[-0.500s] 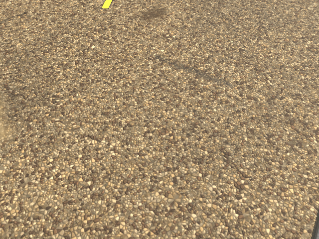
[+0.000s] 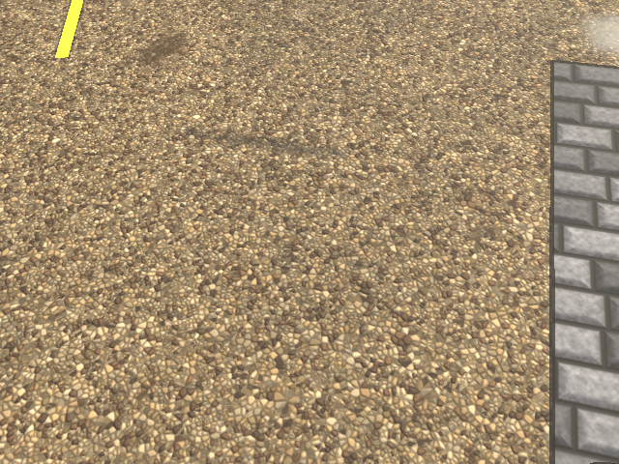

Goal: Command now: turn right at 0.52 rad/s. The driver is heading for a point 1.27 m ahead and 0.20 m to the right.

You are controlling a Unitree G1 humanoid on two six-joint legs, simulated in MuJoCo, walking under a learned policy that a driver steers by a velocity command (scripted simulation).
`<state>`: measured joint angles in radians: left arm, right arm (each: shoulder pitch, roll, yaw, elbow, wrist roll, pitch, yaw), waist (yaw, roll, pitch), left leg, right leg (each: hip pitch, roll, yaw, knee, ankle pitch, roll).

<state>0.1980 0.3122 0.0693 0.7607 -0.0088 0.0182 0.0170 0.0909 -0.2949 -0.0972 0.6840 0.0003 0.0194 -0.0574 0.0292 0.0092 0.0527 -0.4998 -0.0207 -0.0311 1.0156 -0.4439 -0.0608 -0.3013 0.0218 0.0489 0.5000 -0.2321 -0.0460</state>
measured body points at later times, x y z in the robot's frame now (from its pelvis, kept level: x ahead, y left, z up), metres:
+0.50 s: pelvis +0.04 +0.01 +0.01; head +0.05 +0.02 +0.46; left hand +0.27 +0.22 -0.09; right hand +0.02 -0.28 -0.10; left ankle +0.02 +0.15 -0.74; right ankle +0.04 -0.15 -0.70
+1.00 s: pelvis +0.21 -0.09 +0.00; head +0.25 -0.11 +0.44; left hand +0.30 +0.18 -0.12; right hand +0.36 -0.38 -0.09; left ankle +0.45 -0.02 -0.70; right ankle +0.05 -0.14 -0.74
